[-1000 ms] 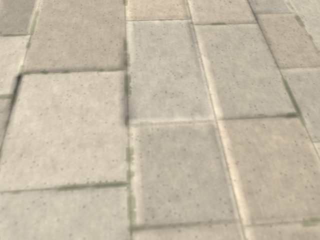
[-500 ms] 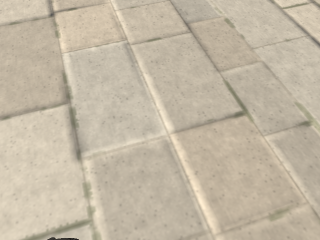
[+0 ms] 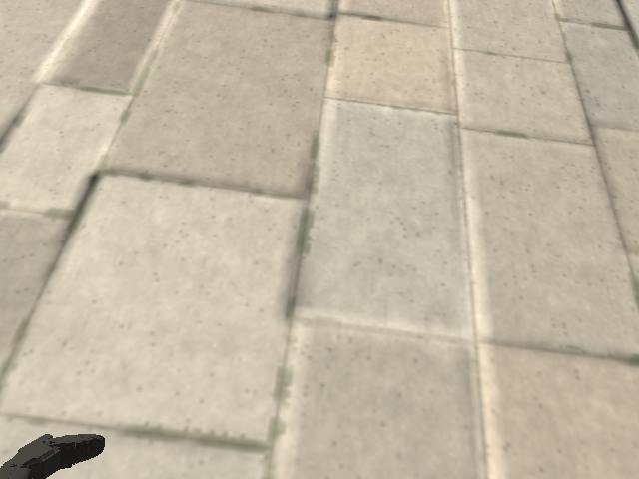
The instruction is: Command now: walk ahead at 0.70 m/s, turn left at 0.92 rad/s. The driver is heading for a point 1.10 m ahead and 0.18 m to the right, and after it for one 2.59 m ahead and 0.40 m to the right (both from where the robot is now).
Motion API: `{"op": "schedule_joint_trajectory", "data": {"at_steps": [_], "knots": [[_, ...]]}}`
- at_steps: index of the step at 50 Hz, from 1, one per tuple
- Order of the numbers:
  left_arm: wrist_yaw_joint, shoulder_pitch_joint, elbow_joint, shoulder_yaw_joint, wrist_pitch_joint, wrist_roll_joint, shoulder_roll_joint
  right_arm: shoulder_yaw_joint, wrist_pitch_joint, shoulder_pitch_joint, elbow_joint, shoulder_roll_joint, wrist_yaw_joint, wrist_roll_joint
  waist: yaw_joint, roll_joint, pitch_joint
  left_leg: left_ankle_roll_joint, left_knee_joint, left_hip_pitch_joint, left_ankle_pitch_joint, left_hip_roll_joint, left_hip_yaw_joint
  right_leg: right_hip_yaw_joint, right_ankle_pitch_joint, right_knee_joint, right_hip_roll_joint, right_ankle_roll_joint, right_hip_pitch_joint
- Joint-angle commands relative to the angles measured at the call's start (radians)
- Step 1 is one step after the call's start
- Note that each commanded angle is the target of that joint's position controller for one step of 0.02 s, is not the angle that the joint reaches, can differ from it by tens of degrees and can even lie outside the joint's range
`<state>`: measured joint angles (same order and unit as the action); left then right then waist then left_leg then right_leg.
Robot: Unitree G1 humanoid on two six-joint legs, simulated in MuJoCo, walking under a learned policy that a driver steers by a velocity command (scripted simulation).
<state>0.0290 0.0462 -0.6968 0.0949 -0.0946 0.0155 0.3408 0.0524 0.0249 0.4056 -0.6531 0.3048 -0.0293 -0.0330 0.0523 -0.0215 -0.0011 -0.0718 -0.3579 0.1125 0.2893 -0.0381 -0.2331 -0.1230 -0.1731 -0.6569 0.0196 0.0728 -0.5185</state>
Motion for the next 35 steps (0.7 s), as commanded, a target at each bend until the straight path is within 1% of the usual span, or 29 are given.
{"op": "schedule_joint_trajectory", "data": {"at_steps": [1,3,5,6,7,8,9,10,11,12,13,14,16,17,19,21,22,24,25,26,27,28,29,30,31,32,33,34,35], "knots": [[0.004,-0.182,0.115,-0.002,-0.037,0.009,0.038,0.056,0.009,-0.023,0.065,0.195,-0.006,-0.011,0.023,0.193,-0.068,-0.145,0.128,0.087,0.156,0.155,-0.234,0.038,0.021,0.098,0.043,0.020,-0.004],[0.005,-0.165,0.121,0.003,-0.047,0.018,0.059,0.054,0.008,-0.044,0.072,0.189,-0.003,-0.015,0.007,0.208,-0.066,-0.130,0.110,0.129,0.154,0.158,-0.275,0.032,0.033,0.133,0.039,0.013,0.098],[0.002,-0.094,0.112,0.021,-0.057,0.030,0.100,0.047,0.010,-0.078,0.084,0.169,0.000,-0.015,-0.043,0.227,-0.050,-0.107,0.066,0.162,0.099,0.166,-0.303,0.029,0.033,0.169,0.017,-0.011,0.229],[-0.005,-0.001,0.089,0.035,-0.059,0.031,0.123,0.037,0.011,-0.094,0.091,0.141,0.003,-0.009,-0.092,0.220,-0.010,-0.084,-0.004,0.198,0.033,0.144,-0.285,0.043,0.032,0.193,0.007,-0.031,0.360],[-0.016,0.171,0.055,0.054,-0.059,0.026,0.160,0.023,0.016,-0.116,0.104,0.105,0.009,0.009,-0.175,0.184,0.091,-0.045,-0.207,0.292,-0.021,0.089,-0.224,0.001,0.003,0.180,-0.052,-0.065,0.593],[-0.021,0.371,0.026,0.060,-0.052,-0.004,0.219,-0.011,0.020,-0.062,0.118,-0.002,0.014,0.037,-0.205,-0.035,0.291,-0.002,-0.566,0.433,0.159,-0.009,-0.073,-0.284,-0.304,0.225,-0.257,-0.155,0.879],[0.003,0.398,-0.001,0.060,-0.052,-0.031,0.249,-0.024,0.037,0.015,0.152,-0.015,0.003,-0.026,-0.140,-0.361,0.288,0.028,-0.866,0.670,0.268,-0.027,0.004,-0.793,-0.677,0.407,-0.404,-0.267,0.918],[0.011,0.324,0.016,0.038,-0.048,-0.021,0.162,-0.010,0.039,-0.020,0.119,0.072,0.000,-0.043,-0.144,-0.237,0.123,0.031,-0.968,0.768,0.175,0.032,0.035,-0.763,-0.733,0.439,-0.389,-0.274,0.812],[0.004,0.327,0.004,0.023,-0.037,-0.014,0.104,-0.004,0.045,-0.107,0.115,0.102,0.007,-0.020,-0.159,-0.140,0.022,0.023,-0.978,0.776,0.106,0.054,0.066,-0.601,-0.582,0.422,-0.341,-0.267,0.720],[-0.001,0.358,-0.013,0.014,-0.027,-0.021,0.092,-0.009,0.059,-0.172,0.120,0.088,0.012,0.002,-0.163,-0.055,-0.011,0.010,-0.960,0.767,0.076,0.072,0.080,-0.501,-0.471,0.425,-0.299,-0.280,0.657],[-0.001,0.369,-0.025,0.002,-0.021,-0.026,0.073,-0.012,0.073,-0.227,0.137,0.068,0.018,0.016,-0.149,-0.040,-0.059,0.002,-0.903,0.761,0.049,0.094,0.090,-0.438,-0.381,0.440,-0.260,-0.293,0.594],[-0.003,0.367,-0.028,-0.012,-0.018,-0.028,0.048,-0.017,0.082,-0.245,0.145,0.050,0.027,0.016,-0.123,-0.074,-0.074,0.002,-0.852,0.731,0.028,0.110,0.099,-0.403,-0.335,0.459,-0.234,-0.300,0.542],[-0.009,0.376,-0.032,-0.026,-0.015,-0.004,0.016,-0.027,0.093,-0.280,0.161,0.026,0.039,0.023,-0.098,-0.097,-0.093,0.023,-0.743,0.710,0.027,0.121,0.125,-0.374,-0.261,0.490,-0.207,-0.323,0.480],[-0.017,0.374,-0.032,-0.026,-0.011,0.007,0.023,-0.034,0.099,-0.307,0.175,0.017,0.046,0.027,-0.089,-0.087,-0.109,0.041,-0.667,0.705,0.025,0.123,0.136,-0.363,-0.227,0.505,-0.210,-0.332,0.446],[-0.032,0.352,-0.026,-0.016,-0.005,0.019,0.064,-0.048,0.117,-0.380,0.199,0.005,0.064,0.037,-0.091,-0.067,-0.129,0.074,-0.468,0.597,-0.065,0.099,0.166,-0.292,-0.122,0.516,-0.190,-0.321,0.341],[-0.038,0.348,-0.023,-0.004,-0.005,0.027,0.110,-0.047,0.129,-0.422,0.208,0.014,0.078,0.034,-0.088,-0.075,-0.112,0.095,-0.331,0.380,-0.181,0.057,0.196,-0.243,-0.070,0.535,-0.177,-0.296,0.215],[-0.037,0.363,-0.027,-0.003,-0.006,0.032,0.119,-0.040,0.129,-0.423,0.204,0.029,0.079,0.025,-0.084,-0.081,-0.101,0.100,-0.299,0.272,-0.236,0.044,0.196,-0.242,-0.051,0.546,-0.189,-0.286,0.176],[-0.036,0.392,-0.042,-0.010,-0.004,0.035,0.108,-0.015,0.123,-0.394,0.192,0.074,0.068,0.008,-0.053,-0.088,-0.076,0.093,-0.238,0.142,-0.251,0.035,0.185,-0.229,0.068,0.490,-0.198,-0.249,0.207],[-0.035,0.403,-0.048,-0.013,0.000,0.028,0.108,0.007,0.119,-0.337,0.179,0.108,0.057,0.006,-0.011,-0.084,-0.030,0.075,-0.212,0.046,-0.202,0.011,0.204,-0.201,0.242,0.377,-0.172,-0.222,0.231],[-0.031,0.405,-0.049,-0.015,0.003,0.018,0.110,0.028,0.114,-0.228,0.159,0.136,0.044,0.005,0.061,-0.073,0.050,0.058,-0.208,-0.122,-0.172,0.015,0.216,-0.153,0.395,0.177,-0.126,-0.186,0.199],[-0.027,0.375,-0.022,-0.024,0.000,-0.003,0.090,0.048,0.104,-0.028,0.127,0.165,0.027,0.008,0.168,-0.059,0.183,0.024,-0.257,-0.403,-0.103,0.110,0.143,-0.131,0.341,-0.104,-0.083,-0.147,0.034],[-0.031,0.482,0.008,-0.065,-0.009,0.007,-0.062,0.066,0.089,0.126,0.093,0.251,0.021,0.037,0.130,0.241,0.409,-0.099,-0.139,-0.682,0.326,0.409,-0.332,-0.055,-0.194,-0.507,0.010,-0.110,-0.186],[-0.038,0.499,0.028,-0.070,-0.011,0.061,-0.041,0.060,0.088,0.123,0.081,0.224,0.035,0.036,0.106,0.389,0.417,-0.135,0.071,-0.632,0.607,0.477,-0.675,-0.054,-0.307,-0.707,-0.018,-0.111,-0.310],[-0.046,0.402,0.033,-0.054,-0.002,0.076,0.014,0.046,0.085,0.051,0.068,0.157,0.030,0.024,0.102,0.295,0.206,-0.114,0.099,-0.503,0.552,0.449,-0.557,-0.013,-0.225,-0.789,-0.065,-0.108,-0.411],[-0.045,0.334,0.041,-0.054,0.004,0.060,0.020,0.037,0.080,0.015,0.049,0.119,0.026,0.027,0.087,0.191,0.092,-0.109,0.087,-0.378,0.358,0.429,-0.386,0.015,-0.165,-0.787,-0.112,-0.111,-0.416],[-0.041,0.279,0.044,-0.050,0.014,0.036,0.014,0.028,0.077,-0.027,0.033,0.081,0.028,0.046,0.056,0.102,0.018,-0.096,0.100,-0.243,0.191,0.380,-0.247,0.021,-0.132,-0.748,-0.142,-0.115,-0.367],[-0.032,0.281,0.055,-0.048,0.029,0.034,-0.007,0.022,0.079,-0.072,0.020,0.051,0.028,0.062,0.004,0.148,-0.025,-0.096,0.121,-0.141,0.096,0.358,-0.150,0.007,-0.114,-0.714,-0.170,-0.114,-0.318],[-0.024,0.268,0.060,-0.051,0.049,0.039,-0.032,0.019,0.083,-0.114,0.006,0.022,0.030,0.057,-0.024,0.162,-0.060,-0.085,0.147,-0.074,0.032,0.341,-0.059,0.003,-0.126,-0.692,-0.192,-0.113,-0.291],[-0.019,0.251,0.068,-0.054,0.069,0.043,-0.052,0.018,0.086,-0.147,-0.003,0.007,0.032,0.043,-0.045,0.158,-0.091,-0.072,0.173,-0.029,-0.031,0.337,0.025,0.006,-0.144,-0.668,-0.207,-0.111,-0.291]]}}
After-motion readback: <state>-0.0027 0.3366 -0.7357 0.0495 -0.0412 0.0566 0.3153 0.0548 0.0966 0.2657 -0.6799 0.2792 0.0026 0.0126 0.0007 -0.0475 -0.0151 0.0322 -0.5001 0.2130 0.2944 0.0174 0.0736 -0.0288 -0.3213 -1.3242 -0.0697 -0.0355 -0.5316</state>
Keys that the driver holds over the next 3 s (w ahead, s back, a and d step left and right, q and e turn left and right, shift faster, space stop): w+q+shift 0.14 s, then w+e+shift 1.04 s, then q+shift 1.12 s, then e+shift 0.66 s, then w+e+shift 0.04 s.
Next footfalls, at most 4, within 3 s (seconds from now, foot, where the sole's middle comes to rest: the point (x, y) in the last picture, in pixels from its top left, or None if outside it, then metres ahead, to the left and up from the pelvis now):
0.14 right None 0.21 -0.16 -0.79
0.54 left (197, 466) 0.51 0.19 -0.79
0.98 right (338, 306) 0.89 -0.13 -0.79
1.40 left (361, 179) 1.34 -0.22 -0.79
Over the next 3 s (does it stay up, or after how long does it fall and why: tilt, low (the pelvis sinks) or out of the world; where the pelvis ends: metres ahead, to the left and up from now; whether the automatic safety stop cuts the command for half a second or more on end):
stays up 1.29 -0.31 -0.02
